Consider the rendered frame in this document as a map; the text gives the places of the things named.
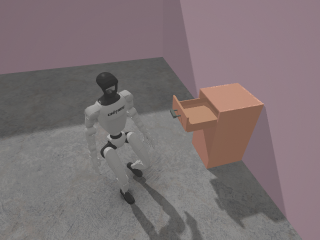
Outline robot right foot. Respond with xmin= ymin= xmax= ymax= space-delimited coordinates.
xmin=120 ymin=189 xmax=135 ymax=205

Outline right robot upper arm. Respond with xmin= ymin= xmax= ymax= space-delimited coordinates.
xmin=84 ymin=104 xmax=100 ymax=136

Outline drawer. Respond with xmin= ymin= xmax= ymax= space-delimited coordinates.
xmin=172 ymin=95 xmax=219 ymax=132

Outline left robot upper arm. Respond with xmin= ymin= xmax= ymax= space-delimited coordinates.
xmin=119 ymin=90 xmax=137 ymax=117

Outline robot right forearm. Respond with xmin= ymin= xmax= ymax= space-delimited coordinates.
xmin=84 ymin=128 xmax=98 ymax=159

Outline handle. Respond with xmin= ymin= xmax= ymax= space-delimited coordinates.
xmin=170 ymin=109 xmax=181 ymax=118

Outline cabinet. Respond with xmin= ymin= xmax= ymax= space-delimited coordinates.
xmin=192 ymin=83 xmax=264 ymax=169

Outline robot right hand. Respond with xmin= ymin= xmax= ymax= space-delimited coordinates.
xmin=90 ymin=157 xmax=102 ymax=175

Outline robot left hand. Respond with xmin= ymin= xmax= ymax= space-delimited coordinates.
xmin=142 ymin=131 xmax=155 ymax=148

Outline robot left forearm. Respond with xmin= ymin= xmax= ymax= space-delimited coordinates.
xmin=131 ymin=107 xmax=148 ymax=134

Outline left robot shin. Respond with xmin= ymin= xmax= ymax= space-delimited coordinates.
xmin=130 ymin=160 xmax=151 ymax=170

